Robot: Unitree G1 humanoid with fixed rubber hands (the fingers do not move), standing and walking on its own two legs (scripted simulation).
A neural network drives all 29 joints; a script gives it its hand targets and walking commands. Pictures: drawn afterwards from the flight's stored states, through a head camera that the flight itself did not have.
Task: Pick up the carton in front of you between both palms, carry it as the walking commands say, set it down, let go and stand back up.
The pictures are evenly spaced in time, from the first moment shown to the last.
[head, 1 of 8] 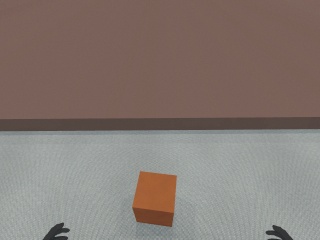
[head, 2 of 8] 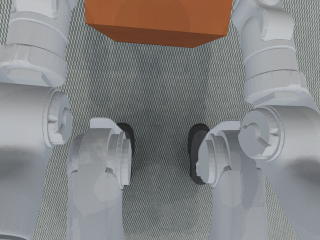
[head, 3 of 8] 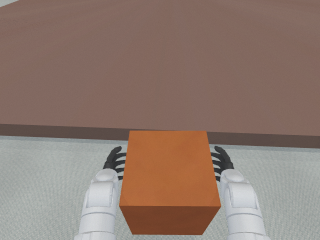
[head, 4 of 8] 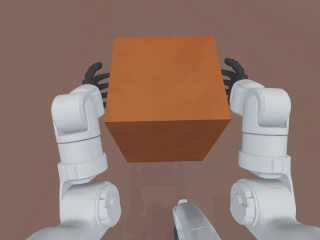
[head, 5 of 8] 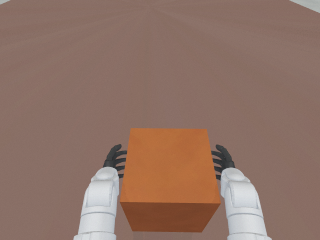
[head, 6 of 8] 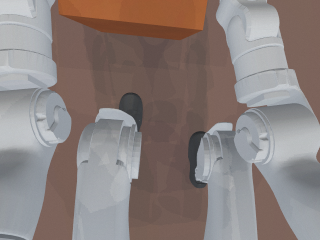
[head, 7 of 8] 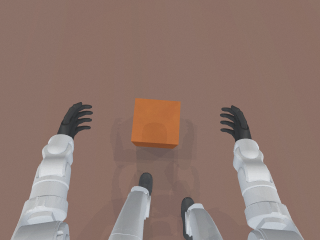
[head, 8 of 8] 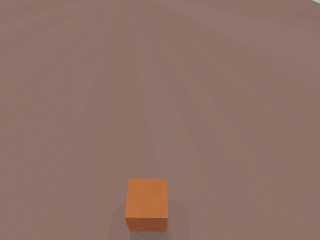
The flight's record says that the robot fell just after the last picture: no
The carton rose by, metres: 0.94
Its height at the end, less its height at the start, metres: +0.15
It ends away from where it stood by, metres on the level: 2.20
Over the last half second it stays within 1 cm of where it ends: yes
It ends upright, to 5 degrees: yes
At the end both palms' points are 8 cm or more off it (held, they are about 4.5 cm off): yes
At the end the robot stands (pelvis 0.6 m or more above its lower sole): yes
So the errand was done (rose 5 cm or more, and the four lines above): yes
